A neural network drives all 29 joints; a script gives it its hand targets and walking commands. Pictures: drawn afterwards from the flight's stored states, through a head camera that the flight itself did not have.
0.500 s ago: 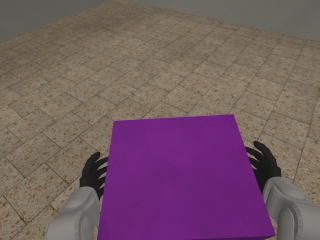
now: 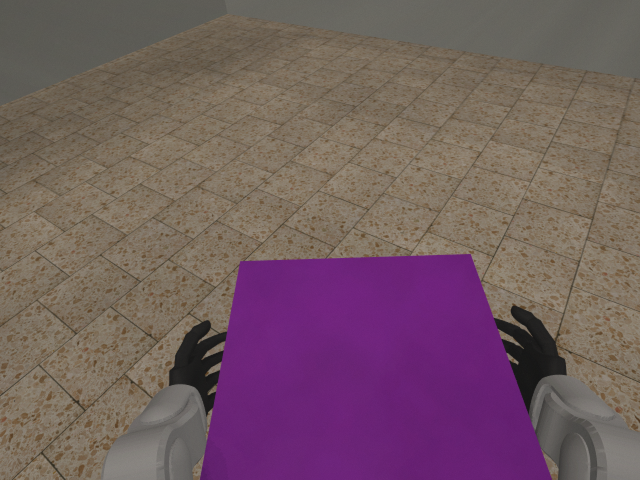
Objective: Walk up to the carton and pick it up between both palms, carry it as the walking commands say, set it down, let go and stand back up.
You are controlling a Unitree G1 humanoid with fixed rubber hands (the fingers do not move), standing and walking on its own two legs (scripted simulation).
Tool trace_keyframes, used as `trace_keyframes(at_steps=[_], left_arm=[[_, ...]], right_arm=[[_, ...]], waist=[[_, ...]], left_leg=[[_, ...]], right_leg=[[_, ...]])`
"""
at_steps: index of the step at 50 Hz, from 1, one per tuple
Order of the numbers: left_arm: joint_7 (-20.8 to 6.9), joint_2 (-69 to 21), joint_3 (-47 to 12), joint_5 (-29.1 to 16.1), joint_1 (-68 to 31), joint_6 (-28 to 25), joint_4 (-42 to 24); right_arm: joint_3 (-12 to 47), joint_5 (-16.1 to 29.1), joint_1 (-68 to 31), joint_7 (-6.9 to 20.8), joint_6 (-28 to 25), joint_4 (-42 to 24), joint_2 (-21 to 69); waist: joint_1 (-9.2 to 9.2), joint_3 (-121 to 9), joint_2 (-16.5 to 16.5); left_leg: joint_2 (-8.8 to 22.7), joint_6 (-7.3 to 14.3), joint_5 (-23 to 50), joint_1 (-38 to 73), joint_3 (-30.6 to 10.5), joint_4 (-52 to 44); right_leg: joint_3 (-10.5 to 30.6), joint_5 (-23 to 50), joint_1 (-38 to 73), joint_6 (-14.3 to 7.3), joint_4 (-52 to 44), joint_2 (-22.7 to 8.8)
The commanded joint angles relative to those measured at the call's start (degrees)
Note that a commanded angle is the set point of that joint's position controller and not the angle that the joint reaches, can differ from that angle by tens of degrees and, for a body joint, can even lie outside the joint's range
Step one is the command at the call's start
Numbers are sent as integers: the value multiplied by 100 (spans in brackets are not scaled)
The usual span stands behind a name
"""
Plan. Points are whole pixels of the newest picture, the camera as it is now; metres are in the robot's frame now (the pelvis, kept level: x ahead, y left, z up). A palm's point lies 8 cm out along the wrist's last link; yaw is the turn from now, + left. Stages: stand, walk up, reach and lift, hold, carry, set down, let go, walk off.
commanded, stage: carry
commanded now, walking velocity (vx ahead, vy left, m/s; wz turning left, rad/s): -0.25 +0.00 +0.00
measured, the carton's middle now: (358, 400) +0.24 -0.01 +0.01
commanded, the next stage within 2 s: none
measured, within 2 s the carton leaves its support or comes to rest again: neither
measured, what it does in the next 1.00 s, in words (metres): walks backwards: left foot, then right foot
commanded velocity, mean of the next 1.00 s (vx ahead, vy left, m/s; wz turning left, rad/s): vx -0.25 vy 0.00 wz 0.00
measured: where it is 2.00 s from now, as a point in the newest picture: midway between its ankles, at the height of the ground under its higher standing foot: outside the picture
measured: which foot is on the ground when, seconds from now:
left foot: up 0.00-0.20, down 0.22-0.62, up 0.64-0.94, down 0.96-1.00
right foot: down 0.00-0.24, up 0.26-0.58, down 0.60-0.96, up 0.98-1.00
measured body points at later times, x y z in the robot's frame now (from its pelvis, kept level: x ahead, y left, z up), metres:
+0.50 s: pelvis -0.20 +0.05 +0.00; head -0.19 +0.07 +0.45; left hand +0.03 +0.25 +0.07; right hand +0.05 -0.11 +0.08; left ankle -0.12 +0.15 -0.74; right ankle -0.21 -0.08 -0.69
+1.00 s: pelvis -0.40 +0.07 -0.01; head -0.40 +0.09 +0.44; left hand -0.17 +0.27 +0.06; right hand -0.14 -0.09 +0.08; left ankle -0.43 +0.19 -0.74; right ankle -0.28 -0.07 -0.73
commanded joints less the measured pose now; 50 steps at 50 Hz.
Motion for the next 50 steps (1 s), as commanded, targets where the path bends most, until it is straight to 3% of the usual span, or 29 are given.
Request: trace_keyframes(at_steps=[1,6,8,9,11,12,13,14,16,17,19,22,26,28,29,30,31,32,33,35,36,38,40,42,45,47,48,49,50], left_arm=[[-454,-3617,-4165,-1540,-2887,-180,-1316],[-455,-3409,-3820,-1404,-2247,-151,-895],[-427,-3406,-3976,-1469,-2252,-150,-1036],[-417,-3437,-4087,-1522,-2317,-126,-1047],[-409,-3418,-4215,-1545,-2437,-91,-1047],[-412,-3676,-4318,-1623,-2383,-98,-999],[-472,-3744,-4601,-1800,-2788,-98,-1311],[-488,-3988,-4705,-1922,-3249,-107,-1399],[-531,-4075,-4750,-2012,-3154,-153,-1318],[-540,-4132,-4751,-1999,-3155,-173,-1216],[-542,-4171,-4870,-2113,-3122,-187,-1298],[-498,-3797,-4835,-2010,-2784,-124,-1191],[-453,-3792,-4622,-1860,-2556,-132,-1120],[-435,-3648,-4422,-1689,-2470,-76,-974],[-445,-3575,-4318,-1668,-2513,-95,-935],[-468,-3566,-4272,-1671,-2567,-86,-913],[-478,-3459,-4129,-1554,-2278,-118,-661],[-468,-3706,-4195,-1619,-2461,-134,-778],[-486,-3799,-4197,-1608,-2537,-153,-949],[-478,-3791,-4288,-1584,-2880,-230,-1355],[-491,-3855,-4355,-1666,-3136,-265,-1514],[-470,-3579,-4134,-1535,-2700,-193,-1283],[-467,-3471,-3961,-1459,-2358,-158,-1022],[-465,-3471,-4033,-1561,-2580,-213,-1258],[-441,-3286,-3951,-1447,-2193,-117,-941],[-426,-3398,-4216,-1575,-2535,-156,-1175],[-436,-3455,-4279,-1577,-2543,-139,-1129],[-459,-3575,-4410,-1697,-2616,-113,-1201],[-481,-3686,-4444,-1725,-2702,-64,-1051]], right_arm=[[4987,1511,-2533,325,-81,-686,4281],[5112,1521,-2574,184,-20,-853,4049],[4967,1464,-2116,232,23,-542,4078],[4859,1384,-2018,222,20,-547,4007],[4730,1306,-1952,243,28,-408,3949],[4719,1331,-2031,261,-32,-493,4054],[4658,1238,-1855,285,-107,-565,4076],[4616,1205,-1933,294,-107,-604,4298],[4595,1198,-1881,318,-157,-788,4243],[4641,1209,-2079,326,-193,-840,4272],[4547,1142,-1891,305,-194,-880,4228],[4478,1037,-1537,270,-145,-789,3830],[4703,1206,-1656,308,-158,-874,3869],[4830,1267,-1836,317,-63,-832,3690],[4838,1210,-1703,314,-24,-650,3658],[4881,1210,-1813,279,-9,-684,3686],[4965,1215,-1926,269,-18,-871,3671],[4990,1305,-2341,286,-30,-1113,3798],[5037,1434,-2494,328,-86,-1072,4082],[5063,1590,-2579,401,-145,-827,4384],[5061,1596,-2611,399,-151,-785,4525],[5000,1517,-2428,313,-82,-709,4212],[5029,1460,-2353,224,-48,-782,4088],[5026,1475,-2380,218,-39,-787,4149],[4936,1404,-2129,199,40,-638,3915],[4808,1305,-1890,238,26,-407,4055],[4760,1300,-1992,255,-10,-441,4069],[4689,1235,-1879,277,-32,-374,4069],[4679,1196,-1914,271,-73,-510,4029]], waist=[[195,-1038,-754],[223,-1547,-1719],[171,-1681,-1466],[112,-1717,-1230],[138,-1588,-555],[157,-1443,545],[15,-1023,1570],[-27,-878,1378],[69,-1118,849],[112,-1021,775],[108,-1214,891],[33,-1447,893],[-4,-1723,1195],[67,-1644,962],[44,-1510,675],[52,-1266,57],[138,-1179,-1205],[202,-931,-1660],[242,-891,-1086],[212,-992,-657],[198,-1083,-704],[184,-1223,-667],[191,-1304,-1123],[199,-1616,-1509],[180,-1709,-1614],[118,-1610,-1116],[137,-1421,-365],[97,-1198,1000],[-20,-893,1540]], left_leg=[[33,-94,-300,147,-278,835],[29,-138,-733,440,253,-640],[57,-65,-619,817,383,-1538],[69,-29,-164,1041,446,-2359],[586,7,613,1996,32,-3425],[1555,320,1982,2401,-992,-3379],[2135,946,3500,1853,-1545,-3435],[2233,1170,3409,1488,-1392,-3623],[1886,1019,3726,1811,-633,-3280],[1672,912,3329,1536,-267,-3225],[1473,726,2809,1933,-230,-3185],[1679,814,2107,2214,-835,-3455],[1756,808,2142,2406,-1195,-3466],[1537,503,1095,2106,-1179,-3471],[1261,183,630,1526,-946,-3474],[970,5,473,931,-691,-3061],[322,-284,193,411,-71,-2195],[264,-189,-240,684,190,-456],[154,-116,-359,569,-179,591],[135,-89,-117,440,-411,1192],[95,-108,-152,250,-414,1147],[10,-132,-325,153,-278,834],[10,-157,-534,198,-55,190],[58,-158,-748,391,126,-515],[45,-73,-593,920,458,-1976],[269,-22,153,1590,301,-3372],[816,49,497,2186,-200,-3526],[1898,558,1990,2166,-1479,-3469],[2304,1099,3138,1552,-1526,-3573]], right_leg=[[786,2410,358,-536,-702,-1441],[1027,2632,1148,-566,-661,-1349],[1071,3036,1173,-624,-531,-1333],[1029,3383,1237,-547,-370,-1250],[713,1753,231,-126,1,-1016],[346,186,-831,166,326,-562],[-301,-1103,-1328,355,1274,-35],[34,-1455,-1248,317,2372,66],[542,-1145,-1377,195,3351,11],[387,-940,-1370,159,3354,78],[133,-986,-1363,161,2915,129],[-95,-1323,-1111,141,2074,253],[-128,-1153,-467,137,619,234],[-172,-690,297,137,-730,185],[63,-496,749,84,-965,-69],[705,-362,1024,45,-1137,-690],[1740,-283,824,-357,-1437,-1657],[1695,308,-326,-744,-1548,-2157],[1561,975,-513,-860,-1507,-2069],[872,1402,-324,-672,-1090,-1628],[805,2177,107,-621,-792,-1526],[902,2666,561,-516,-601,-1433],[955,2635,860,-451,-692,-1321],[1123,2886,1267,-596,-647,-1365],[1239,2831,1255,-603,-613,-1360],[910,2013,769,-258,-323,-1142],[636,1015,-42,-23,-8,-925],[137,-289,-1202,314,545,-304],[-92,-1159,-1162,343,1760,13]])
